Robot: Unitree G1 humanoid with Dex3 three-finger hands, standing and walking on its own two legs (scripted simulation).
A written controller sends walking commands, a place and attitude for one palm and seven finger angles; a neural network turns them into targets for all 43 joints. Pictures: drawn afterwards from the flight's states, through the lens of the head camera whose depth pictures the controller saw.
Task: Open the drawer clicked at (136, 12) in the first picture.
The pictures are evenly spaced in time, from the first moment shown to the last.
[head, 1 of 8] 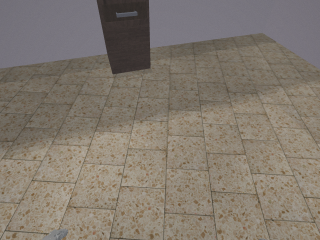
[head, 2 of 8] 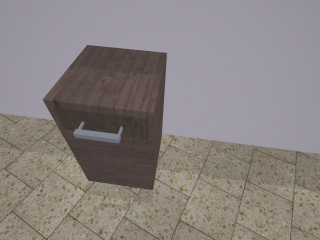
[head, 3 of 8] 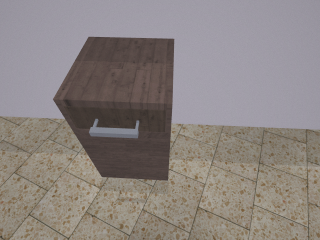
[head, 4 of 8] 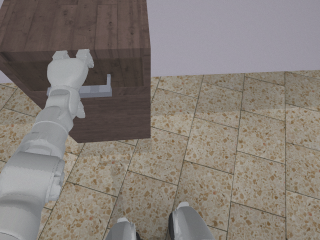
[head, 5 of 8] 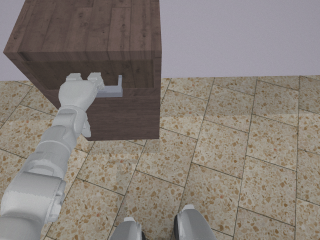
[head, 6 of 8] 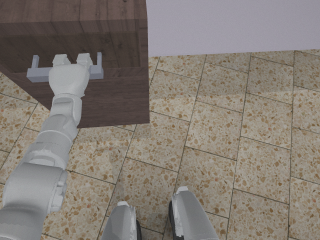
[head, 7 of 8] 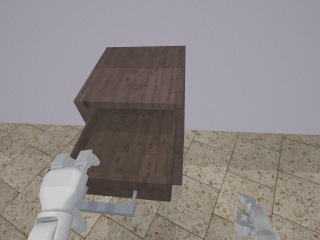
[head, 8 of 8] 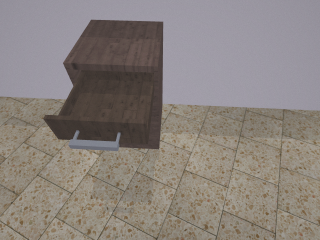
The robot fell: no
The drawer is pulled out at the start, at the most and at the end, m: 0.00 0.30 0.30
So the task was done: yes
